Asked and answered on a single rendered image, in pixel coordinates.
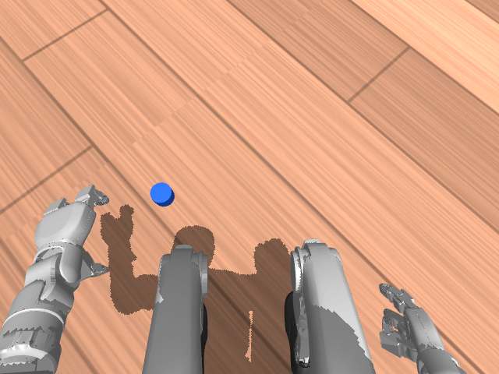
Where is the left robot arm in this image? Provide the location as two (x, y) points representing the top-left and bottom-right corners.
(0, 242), (83, 374)

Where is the right robot hand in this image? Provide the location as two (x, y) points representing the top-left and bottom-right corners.
(379, 283), (445, 363)

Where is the left robot hand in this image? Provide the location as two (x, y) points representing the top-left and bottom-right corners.
(34, 185), (109, 281)

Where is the tin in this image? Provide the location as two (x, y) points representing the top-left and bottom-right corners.
(150, 182), (175, 206)

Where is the right robot foot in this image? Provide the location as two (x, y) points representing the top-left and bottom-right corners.
(285, 291), (310, 374)

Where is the right robot arm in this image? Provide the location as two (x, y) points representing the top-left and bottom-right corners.
(416, 348), (467, 374)

